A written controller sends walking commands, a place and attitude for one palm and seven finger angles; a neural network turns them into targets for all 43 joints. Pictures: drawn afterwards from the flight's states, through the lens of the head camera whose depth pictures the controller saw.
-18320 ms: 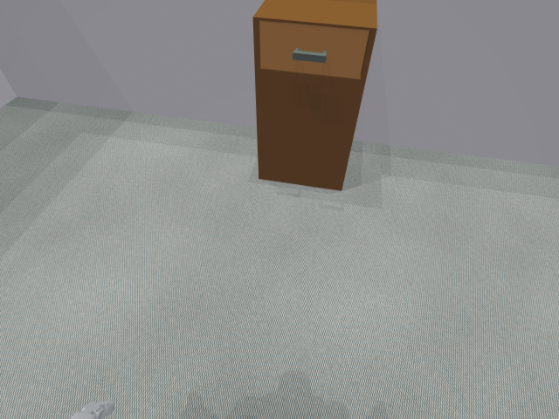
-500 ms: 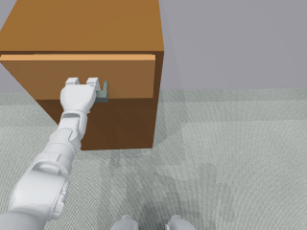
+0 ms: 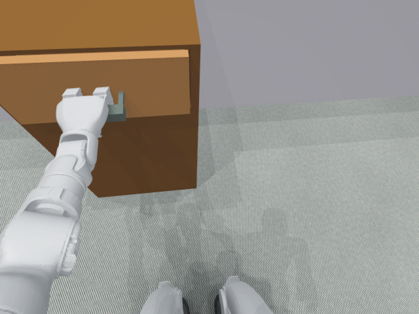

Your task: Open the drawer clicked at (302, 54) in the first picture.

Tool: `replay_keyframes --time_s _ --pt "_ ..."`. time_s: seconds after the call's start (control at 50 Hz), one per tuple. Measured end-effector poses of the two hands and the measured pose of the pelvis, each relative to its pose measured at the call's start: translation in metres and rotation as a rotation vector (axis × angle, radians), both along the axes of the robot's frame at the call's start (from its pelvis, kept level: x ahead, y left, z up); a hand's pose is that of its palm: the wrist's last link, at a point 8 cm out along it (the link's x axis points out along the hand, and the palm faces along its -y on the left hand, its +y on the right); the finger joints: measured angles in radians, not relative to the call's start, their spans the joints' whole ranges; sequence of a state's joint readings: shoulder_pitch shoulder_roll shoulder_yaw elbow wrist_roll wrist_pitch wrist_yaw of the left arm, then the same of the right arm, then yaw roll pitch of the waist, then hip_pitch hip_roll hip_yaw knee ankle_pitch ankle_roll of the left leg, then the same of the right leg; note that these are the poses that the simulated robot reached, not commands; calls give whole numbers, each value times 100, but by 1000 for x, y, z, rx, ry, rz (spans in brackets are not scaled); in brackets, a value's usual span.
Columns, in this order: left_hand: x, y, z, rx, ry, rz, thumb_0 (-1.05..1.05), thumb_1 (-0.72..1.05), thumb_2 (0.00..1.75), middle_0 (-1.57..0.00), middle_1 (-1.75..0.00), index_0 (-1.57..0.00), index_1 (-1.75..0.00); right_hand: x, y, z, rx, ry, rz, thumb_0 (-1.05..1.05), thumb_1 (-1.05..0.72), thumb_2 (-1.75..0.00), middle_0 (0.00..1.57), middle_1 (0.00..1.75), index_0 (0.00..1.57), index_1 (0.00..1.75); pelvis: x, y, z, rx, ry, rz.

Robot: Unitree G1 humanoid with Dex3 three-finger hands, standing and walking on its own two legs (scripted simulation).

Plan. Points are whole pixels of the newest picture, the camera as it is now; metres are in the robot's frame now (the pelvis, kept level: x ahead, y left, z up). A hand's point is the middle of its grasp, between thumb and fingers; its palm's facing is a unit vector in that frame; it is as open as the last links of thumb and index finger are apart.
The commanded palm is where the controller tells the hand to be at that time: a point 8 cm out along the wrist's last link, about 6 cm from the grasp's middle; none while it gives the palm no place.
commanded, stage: pull the drawer open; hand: left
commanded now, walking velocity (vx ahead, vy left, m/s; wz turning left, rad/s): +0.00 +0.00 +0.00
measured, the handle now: (95, 105) +0.54 +0.20 +0.01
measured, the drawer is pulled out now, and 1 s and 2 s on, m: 0.02 0.06 0.27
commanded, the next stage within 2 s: none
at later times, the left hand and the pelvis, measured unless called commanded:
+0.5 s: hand (92, 144) +0.46 +0.20 -0.01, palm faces -0.01 -0.03 -1.00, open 5.7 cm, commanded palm +0.45 +0.20 +0.04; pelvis +0.03 +0.01 +0.01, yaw +1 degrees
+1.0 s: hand (92, 146) +0.45 +0.20 -0.01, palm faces -0.07 -0.04 -1.00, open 5.7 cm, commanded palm +0.41 +0.20 +0.04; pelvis +0.01 -0.01 +0.01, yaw -1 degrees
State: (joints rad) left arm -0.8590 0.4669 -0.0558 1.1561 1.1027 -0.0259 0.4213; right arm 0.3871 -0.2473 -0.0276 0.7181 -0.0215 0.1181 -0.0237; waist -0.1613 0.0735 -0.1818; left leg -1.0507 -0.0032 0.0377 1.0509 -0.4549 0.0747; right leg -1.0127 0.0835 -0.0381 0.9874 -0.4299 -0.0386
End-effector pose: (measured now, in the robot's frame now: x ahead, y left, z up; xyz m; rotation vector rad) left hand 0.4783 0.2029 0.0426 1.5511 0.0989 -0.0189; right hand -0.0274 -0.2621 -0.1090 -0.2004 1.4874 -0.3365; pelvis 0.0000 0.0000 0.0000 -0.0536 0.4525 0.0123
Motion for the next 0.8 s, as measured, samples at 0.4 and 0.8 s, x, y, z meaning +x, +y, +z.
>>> replay_keyframes --time_s 0.4,0.8 --pt "-41 1 0 -46 -34 -35 2 68 78 -36 -135 -41 -135 94 11 9 47 -151 63 0 -90 -90 20 30 21 30 33 8 20 7 -52 -15" --pt "-34 -2 0 10 0 15 1 69 83 -36 -136 -41 -135 89 3 0 32 -171 99 0 -90 -90 20 30 21 30 10 -4 10 13 -53 19"
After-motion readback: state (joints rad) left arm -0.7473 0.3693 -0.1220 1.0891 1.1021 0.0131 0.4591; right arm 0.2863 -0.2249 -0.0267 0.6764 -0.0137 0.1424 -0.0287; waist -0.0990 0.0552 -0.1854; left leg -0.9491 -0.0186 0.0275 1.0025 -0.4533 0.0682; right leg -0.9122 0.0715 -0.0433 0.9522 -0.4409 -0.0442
